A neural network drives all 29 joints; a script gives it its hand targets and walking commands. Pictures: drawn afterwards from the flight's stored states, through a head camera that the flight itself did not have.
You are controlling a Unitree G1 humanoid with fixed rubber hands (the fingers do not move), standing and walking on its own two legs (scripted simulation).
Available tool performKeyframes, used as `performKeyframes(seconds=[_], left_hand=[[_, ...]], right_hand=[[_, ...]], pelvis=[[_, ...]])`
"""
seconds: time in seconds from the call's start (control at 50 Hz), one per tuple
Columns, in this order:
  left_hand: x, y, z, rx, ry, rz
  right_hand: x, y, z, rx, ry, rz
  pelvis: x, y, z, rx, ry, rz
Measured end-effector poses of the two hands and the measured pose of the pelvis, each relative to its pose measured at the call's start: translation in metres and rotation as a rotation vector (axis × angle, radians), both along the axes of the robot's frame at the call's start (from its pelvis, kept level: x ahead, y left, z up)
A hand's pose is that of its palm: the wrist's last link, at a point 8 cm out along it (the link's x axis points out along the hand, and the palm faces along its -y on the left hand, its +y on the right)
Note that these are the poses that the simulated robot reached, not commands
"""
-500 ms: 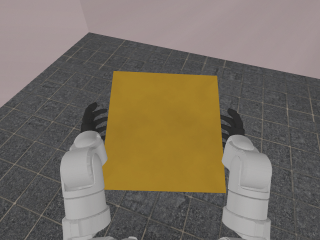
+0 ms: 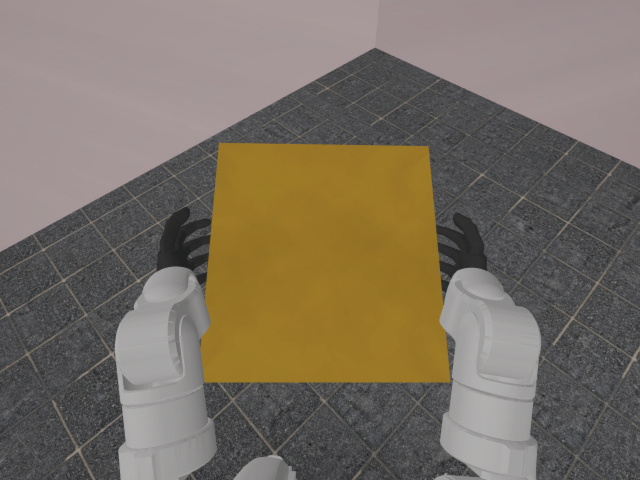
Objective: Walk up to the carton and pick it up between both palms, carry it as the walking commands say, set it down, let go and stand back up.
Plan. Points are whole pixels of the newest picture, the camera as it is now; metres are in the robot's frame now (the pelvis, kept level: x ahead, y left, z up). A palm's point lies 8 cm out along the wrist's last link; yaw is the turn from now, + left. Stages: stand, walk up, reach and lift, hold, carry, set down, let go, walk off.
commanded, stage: carry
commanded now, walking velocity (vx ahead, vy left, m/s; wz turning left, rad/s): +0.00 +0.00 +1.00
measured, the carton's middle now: (321, 273) +0.36 +0.00 +0.04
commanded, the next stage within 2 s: none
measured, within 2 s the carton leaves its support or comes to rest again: neither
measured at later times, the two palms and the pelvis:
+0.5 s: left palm out of the picture +0.22 +0.37 +0.09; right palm (247, 254) +0.36 +0.09 +0.08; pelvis +0.01 +0.08 +0.00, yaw +27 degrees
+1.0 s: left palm out of the picture +0.02 +0.52 +0.07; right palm (24, 330) +0.28 +0.34 +0.07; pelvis -0.03 +0.18 -0.02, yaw +54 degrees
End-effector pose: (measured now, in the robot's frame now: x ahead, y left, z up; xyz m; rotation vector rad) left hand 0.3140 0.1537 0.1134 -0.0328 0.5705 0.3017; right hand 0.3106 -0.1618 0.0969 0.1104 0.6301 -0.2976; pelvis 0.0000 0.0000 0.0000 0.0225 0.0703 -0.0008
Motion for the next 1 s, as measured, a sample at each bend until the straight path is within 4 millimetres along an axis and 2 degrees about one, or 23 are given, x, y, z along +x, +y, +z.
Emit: performKeyframes(seconds=[0.06,0.12,0.2,0.26,0.38,0.52,0.58,0.62,0.68,0.74,0.82,0.9,1.0], left_hand=[[-0.005,0.038,-0.002,-0.009,-0.004,0.073],[-0.009,0.078,-0.012,-0.025,-0.015,0.132],[-0.026,0.119,-0.036,-0.059,0.050,0.197],[-0.041,0.145,-0.041,-0.069,0.086,0.258],[-0.071,0.189,-0.032,-0.055,0.063,0.389],[-0.101,0.219,-0.021,-0.032,0.045,0.497],[-0.112,0.229,-0.014,-0.028,0.043,0.524],[-0.123,0.240,-0.007,-0.030,0.030,0.555],[-0.144,0.264,0.003,-0.025,-0.005,0.621],[-0.172,0.293,0.006,-0.021,-0.021,0.700],[-0.214,0.331,-0.011,-0.018,-0.018,0.788],[-0.258,0.348,-0.039,-0.065,0.077,0.862],[-0.297,0.362,-0.042,-0.068,0.092,0.960]], right_hand=[[0.019,0.038,0.002,-0.010,-0.005,0.072],[0.033,0.081,-0.001,-0.030,-0.018,0.128],[0.038,0.125,-0.014,-0.063,0.046,0.201],[0.042,0.155,-0.018,-0.073,0.081,0.263],[0.050,0.211,-0.017,-0.058,0.057,0.396],[0.051,0.255,-0.012,-0.030,0.037,0.502],[0.048,0.270,-0.007,-0.025,0.035,0.528],[0.046,0.287,0.002,-0.025,0.021,0.559],[0.042,0.322,0.013,-0.019,-0.013,0.624],[0.034,0.366,0.015,-0.010,-0.030,0.700],[0.012,0.423,-0.002,-0.010,-0.027,0.785],[-0.013,0.459,-0.024,-0.063,0.064,0.880],[-0.033,0.497,-0.031,-0.069,0.076,0.977]], pelvis=[[0.008,0.015,-0.002,-0.009,0.018,0.075],[0.014,0.036,-0.013,-0.031,0.021,0.129],[0.017,0.056,-0.016,-0.025,-0.006,0.188],[0.015,0.065,-0.010,-0.031,0.012,0.249],[0.011,0.077,-0.005,-0.036,0.039,0.373],[0.008,0.084,-0.001,-0.040,0.071,0.483],[0.008,0.091,0.002,-0.033,0.034,0.516],[0.009,0.098,0.003,-0.019,0.013,0.550],[0.011,0.111,0.003,-0.015,0.002,0.619],[0.008,0.130,-0.001,-0.016,0.015,0.703],[-0.004,0.160,-0.020,-0.011,-0.002,0.780],[-0.017,0.172,-0.019,-0.001,-0.017,0.849],[-0.026,0.178,-0.016,-0.003,-0.007,0.946]])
